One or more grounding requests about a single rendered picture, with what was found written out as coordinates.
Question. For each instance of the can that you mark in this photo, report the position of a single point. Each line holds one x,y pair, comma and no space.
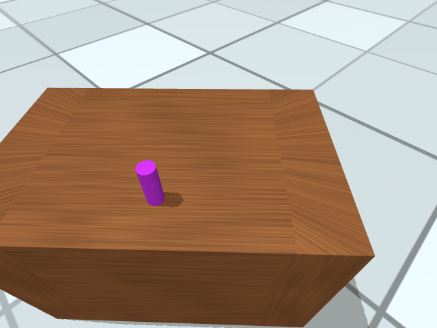
150,182

